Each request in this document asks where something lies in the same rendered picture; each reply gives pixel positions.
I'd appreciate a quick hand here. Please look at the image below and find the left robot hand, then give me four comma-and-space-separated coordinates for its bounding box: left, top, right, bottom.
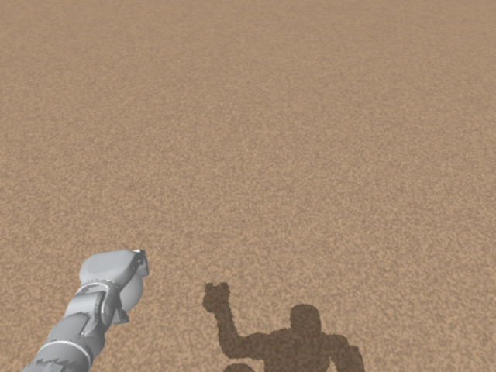
79, 249, 149, 324

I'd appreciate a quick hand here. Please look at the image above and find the left robot arm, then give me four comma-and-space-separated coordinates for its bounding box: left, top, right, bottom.
20, 280, 120, 372

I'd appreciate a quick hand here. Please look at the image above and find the ball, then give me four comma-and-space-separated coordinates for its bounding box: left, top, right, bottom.
119, 271, 143, 312

